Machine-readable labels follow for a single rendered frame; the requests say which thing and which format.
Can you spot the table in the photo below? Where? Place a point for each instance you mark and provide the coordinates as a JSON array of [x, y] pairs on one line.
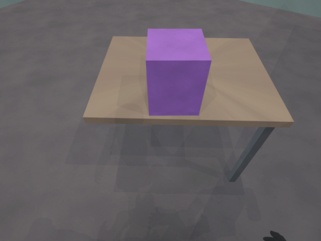
[[238, 93]]

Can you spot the carton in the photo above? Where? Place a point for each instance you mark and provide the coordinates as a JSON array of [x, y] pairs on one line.
[[177, 67]]

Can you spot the robot right hand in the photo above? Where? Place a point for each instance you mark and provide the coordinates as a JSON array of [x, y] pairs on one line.
[[276, 237]]

